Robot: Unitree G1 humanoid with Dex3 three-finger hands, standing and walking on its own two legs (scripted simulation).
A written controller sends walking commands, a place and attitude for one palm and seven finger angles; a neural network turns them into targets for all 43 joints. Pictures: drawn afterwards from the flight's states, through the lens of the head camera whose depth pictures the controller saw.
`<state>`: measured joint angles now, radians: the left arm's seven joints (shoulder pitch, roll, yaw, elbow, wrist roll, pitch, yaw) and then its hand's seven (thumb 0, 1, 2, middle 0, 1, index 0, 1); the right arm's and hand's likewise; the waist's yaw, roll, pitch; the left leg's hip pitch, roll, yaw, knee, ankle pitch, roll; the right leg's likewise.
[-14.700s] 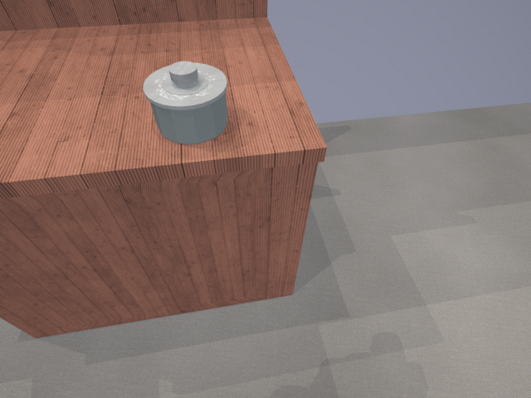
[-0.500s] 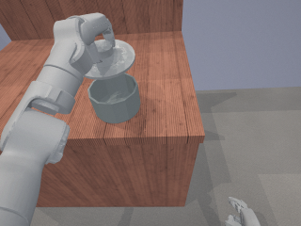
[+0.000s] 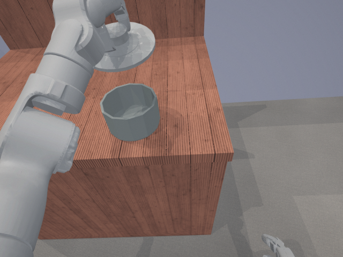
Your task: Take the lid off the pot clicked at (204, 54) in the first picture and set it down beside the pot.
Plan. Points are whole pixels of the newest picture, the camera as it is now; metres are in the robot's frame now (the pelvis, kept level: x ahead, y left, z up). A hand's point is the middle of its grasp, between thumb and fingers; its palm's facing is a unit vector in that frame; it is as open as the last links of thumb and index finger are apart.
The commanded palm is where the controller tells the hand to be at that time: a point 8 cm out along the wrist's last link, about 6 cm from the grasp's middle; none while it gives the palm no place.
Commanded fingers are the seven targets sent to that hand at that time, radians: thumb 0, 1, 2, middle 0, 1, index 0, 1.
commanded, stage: lift the lid straight up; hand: left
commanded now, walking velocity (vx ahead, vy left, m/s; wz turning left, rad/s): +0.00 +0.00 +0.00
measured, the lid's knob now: (115, 34) +0.49 +0.12 +0.30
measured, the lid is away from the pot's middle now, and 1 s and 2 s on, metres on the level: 0.02 0.09 0.21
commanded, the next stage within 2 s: move the lid sideways beside the pot in 0.22 s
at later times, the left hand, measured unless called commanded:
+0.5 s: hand (96, 35) +0.46 +0.15 +0.31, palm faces -0.13 -0.09 -0.99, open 8.7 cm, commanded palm +0.43 +0.16 +0.38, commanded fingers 0.00 0.50 1.13 -1.07 -1.11 -0.74 -1.00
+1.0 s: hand (59, 44) +0.45 +0.22 +0.30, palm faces -0.14 -0.08 -0.99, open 8.7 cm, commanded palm +0.43 +0.22 +0.38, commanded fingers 0.00 0.50 1.13 -1.07 -1.11 -0.74 -1.00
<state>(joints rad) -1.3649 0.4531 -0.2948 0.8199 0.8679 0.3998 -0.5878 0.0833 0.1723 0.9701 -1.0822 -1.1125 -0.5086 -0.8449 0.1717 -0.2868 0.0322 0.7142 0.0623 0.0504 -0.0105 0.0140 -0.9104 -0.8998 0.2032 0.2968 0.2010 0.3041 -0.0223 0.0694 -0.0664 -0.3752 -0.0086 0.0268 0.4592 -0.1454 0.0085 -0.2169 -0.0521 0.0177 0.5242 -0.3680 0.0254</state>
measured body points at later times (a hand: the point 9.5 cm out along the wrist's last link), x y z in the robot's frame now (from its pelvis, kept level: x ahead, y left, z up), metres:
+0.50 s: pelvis +0.00 +0.00 +0.00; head +0.01 -0.03 +0.45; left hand +0.46 +0.15 +0.37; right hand +0.15 -0.25 -0.12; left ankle +0.05 +0.12 -0.73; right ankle -0.06 -0.14 -0.73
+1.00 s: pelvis -0.01 +0.01 +0.00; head +0.02 -0.01 +0.45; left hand +0.45 +0.22 +0.36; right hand +0.15 -0.25 -0.11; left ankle +0.05 +0.12 -0.73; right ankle -0.06 -0.14 -0.73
